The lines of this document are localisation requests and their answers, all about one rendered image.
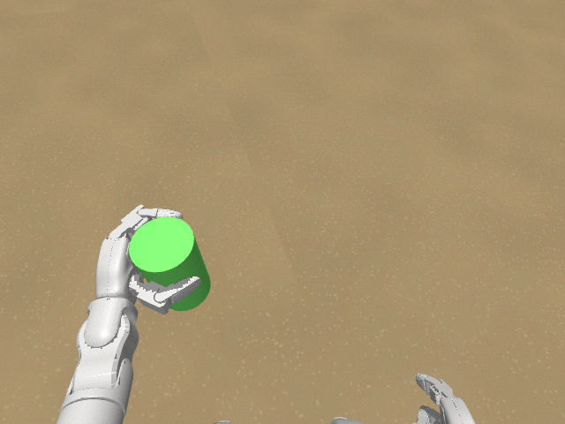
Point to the right robot hand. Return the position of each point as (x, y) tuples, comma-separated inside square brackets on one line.
[(453, 409)]

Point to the left robot hand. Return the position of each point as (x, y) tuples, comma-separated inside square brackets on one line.
[(116, 274)]

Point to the can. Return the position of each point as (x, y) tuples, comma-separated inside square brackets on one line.
[(165, 251)]

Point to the left robot arm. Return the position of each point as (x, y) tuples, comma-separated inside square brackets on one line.
[(101, 385)]

